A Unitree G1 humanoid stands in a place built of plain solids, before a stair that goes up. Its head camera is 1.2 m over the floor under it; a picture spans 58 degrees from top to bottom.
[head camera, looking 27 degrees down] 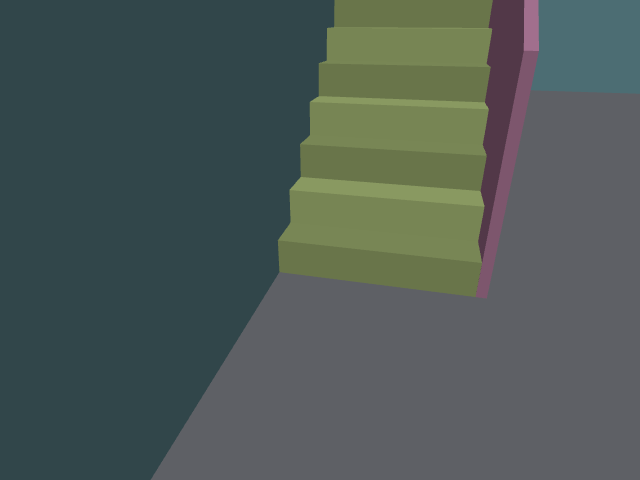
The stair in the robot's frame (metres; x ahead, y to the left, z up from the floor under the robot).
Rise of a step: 0.19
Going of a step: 0.22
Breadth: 1.00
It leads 13 degrees to the right of straight ahead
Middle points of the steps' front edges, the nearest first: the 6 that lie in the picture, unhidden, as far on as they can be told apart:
1.86 -0.27 0.19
2.08 -0.32 0.38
2.30 -0.37 0.58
2.51 -0.42 0.77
2.73 -0.48 0.96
2.95 -0.53 1.15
